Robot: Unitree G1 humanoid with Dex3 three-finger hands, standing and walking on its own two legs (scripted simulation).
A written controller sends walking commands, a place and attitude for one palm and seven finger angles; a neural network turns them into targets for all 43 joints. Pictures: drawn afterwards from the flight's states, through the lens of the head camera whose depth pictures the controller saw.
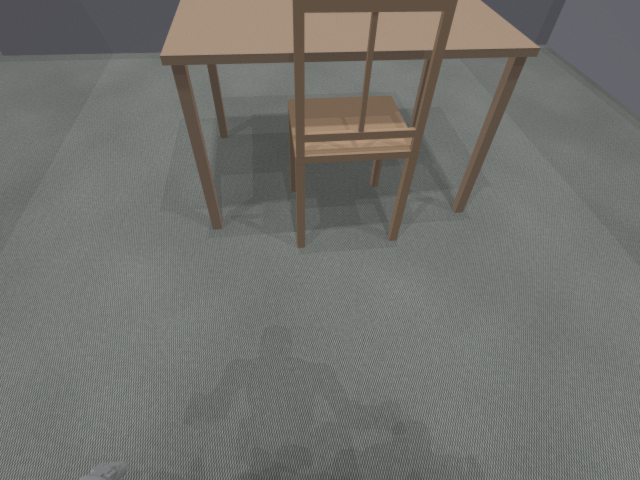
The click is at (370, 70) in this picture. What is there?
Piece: chair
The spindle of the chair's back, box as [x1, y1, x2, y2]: [358, 12, 378, 131]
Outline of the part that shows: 378,12 371,12 358,126 359,131 363,131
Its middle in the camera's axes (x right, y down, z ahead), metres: +0.13 -0.47 +1.14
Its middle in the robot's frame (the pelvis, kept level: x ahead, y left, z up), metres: +1.17 -0.07 -0.04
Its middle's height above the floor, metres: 0.73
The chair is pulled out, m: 0.00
